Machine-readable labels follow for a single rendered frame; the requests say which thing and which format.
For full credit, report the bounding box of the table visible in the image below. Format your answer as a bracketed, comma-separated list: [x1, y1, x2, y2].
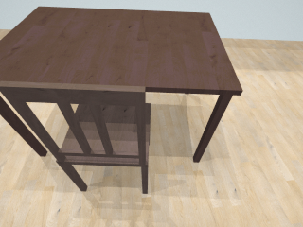
[0, 6, 243, 163]

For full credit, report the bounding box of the chair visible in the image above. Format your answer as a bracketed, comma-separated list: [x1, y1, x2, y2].
[0, 80, 151, 194]

